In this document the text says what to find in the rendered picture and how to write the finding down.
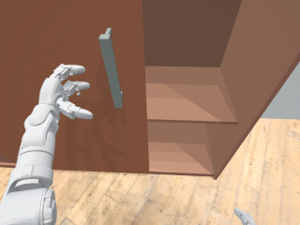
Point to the handle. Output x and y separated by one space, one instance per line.
106 46

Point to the wardrobe door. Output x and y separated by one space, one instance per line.
4 159
36 37

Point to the robot left forearm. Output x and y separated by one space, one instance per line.
35 159

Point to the robot right hand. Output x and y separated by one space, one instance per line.
246 218

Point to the robot left hand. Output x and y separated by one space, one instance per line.
52 91

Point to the left robot upper arm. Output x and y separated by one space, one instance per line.
29 207

